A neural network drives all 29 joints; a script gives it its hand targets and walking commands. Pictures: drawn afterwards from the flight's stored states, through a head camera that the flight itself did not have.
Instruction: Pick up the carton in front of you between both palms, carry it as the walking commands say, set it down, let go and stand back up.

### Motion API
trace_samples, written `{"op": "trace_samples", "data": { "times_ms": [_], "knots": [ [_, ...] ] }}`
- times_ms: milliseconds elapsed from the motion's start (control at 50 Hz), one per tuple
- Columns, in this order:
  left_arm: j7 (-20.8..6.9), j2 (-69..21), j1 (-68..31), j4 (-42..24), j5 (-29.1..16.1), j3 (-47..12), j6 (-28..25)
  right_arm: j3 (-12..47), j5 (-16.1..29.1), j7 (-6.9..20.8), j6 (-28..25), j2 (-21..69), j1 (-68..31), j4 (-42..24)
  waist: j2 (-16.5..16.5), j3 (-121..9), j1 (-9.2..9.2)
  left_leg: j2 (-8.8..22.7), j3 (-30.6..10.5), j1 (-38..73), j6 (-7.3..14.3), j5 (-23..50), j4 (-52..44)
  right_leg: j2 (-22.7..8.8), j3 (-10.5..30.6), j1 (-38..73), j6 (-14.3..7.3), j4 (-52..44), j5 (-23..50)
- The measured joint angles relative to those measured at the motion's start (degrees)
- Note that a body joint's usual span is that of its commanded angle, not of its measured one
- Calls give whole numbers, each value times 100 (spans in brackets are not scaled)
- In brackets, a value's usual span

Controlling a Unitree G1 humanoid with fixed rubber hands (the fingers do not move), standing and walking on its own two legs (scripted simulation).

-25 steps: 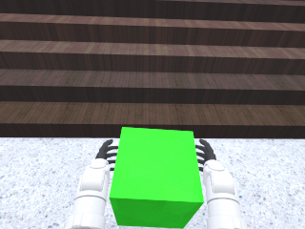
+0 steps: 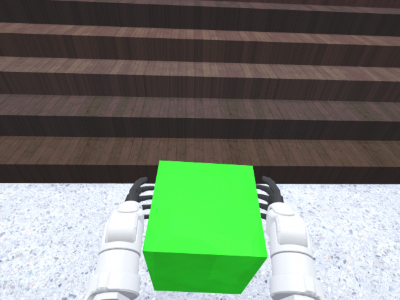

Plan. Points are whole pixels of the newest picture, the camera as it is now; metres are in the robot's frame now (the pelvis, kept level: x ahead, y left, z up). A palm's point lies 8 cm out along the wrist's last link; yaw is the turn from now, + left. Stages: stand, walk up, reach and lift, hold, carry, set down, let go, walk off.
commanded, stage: hold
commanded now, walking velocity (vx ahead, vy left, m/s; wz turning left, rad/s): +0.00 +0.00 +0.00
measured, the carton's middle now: (201, 230) +0.29 +0.00 -0.03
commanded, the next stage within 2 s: carry in 0.74 s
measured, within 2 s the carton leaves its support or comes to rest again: neither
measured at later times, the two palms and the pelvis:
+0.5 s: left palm (133, 208) +0.29 +0.15 +0.05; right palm (274, 208) +0.30 -0.15 +0.06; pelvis +0.01 +0.00 +0.00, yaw +0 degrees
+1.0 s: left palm (145, 192) +0.32 +0.13 +0.07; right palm (282, 195) +0.33 -0.17 +0.07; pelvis +0.04 -0.02 -0.01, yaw +1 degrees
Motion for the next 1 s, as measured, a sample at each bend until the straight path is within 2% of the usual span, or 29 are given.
{"op": "trace_samples", "data": {
  "times_ms": [720,780,820,860,920,960,1000],
  "knots": [
    [23,39,153,-112,-66,-151,57,150,40,-11,46,-42,149,-130,12,-30,5,19,24,115,4,20,-151,-16,-45,109,-14,-143,19],
    [47,51,194,-191,-104,-183,57,202,77,-33,53,-49,171,-195,34,-271,28,47,138,-330,2,-234,216,-46,-136,-371,-13,273,-278],
    [84,74,290,-366,-200,-249,89,310,169,-72,85,-70,251,-345,36,-440,52,103,290,-613,24,-654,454,-121,-270,-714,-21,584,-906],
    [134,98,381,-640,-328,-326,162,437,284,-129,174,-89,327,-614,62,-550,71,174,392,-821,12,-667,548,-191,-462,-1029,-45,883,-1082],
    [212,169,534,-1140,-606,-473,379,647,508,-239,438,-131,503,-1171,184,-674,72,353,450,-1052,-40,-554,777,-211,-785,-1161,-70,869,-776],
    [291,153,566,-1425,-733,-583,625,698,658,-303,701,-176,660,-1593,225,-778,56,469,535,-1287,-29,-1102,1257,-196,-936,-1133,-79,740,-460],
    [364,123,589,-1661,-794,-720,902,705,837,-338,978,-262,799,-1941,141,-847,42,495,814,-1628,0,-1476,1871,-252,-1016,-1058,-116,607,-511]
  ]
}}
